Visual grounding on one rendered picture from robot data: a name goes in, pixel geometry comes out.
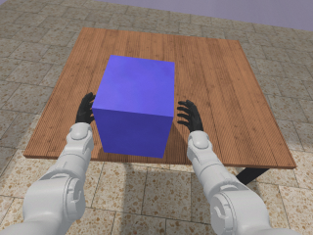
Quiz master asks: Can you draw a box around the robot left hand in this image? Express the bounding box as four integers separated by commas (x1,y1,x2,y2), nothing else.
75,92,96,124

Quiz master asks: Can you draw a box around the carton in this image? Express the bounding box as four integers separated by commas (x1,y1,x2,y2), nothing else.
91,55,175,159

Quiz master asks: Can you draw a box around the robot left upper arm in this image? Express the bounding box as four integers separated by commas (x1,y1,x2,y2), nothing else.
0,176,86,235

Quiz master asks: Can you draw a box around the table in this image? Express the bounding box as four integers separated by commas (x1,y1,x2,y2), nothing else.
23,26,297,185

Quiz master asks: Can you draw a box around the robot right hand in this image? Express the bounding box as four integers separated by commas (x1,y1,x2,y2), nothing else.
177,99,203,133

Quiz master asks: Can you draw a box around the right robot forearm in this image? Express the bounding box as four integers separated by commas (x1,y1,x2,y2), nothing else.
187,130,270,221

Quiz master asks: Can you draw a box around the robot right upper arm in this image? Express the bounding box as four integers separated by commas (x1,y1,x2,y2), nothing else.
209,190,302,235

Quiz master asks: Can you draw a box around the left robot forearm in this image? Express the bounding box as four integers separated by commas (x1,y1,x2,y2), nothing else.
22,122,94,220

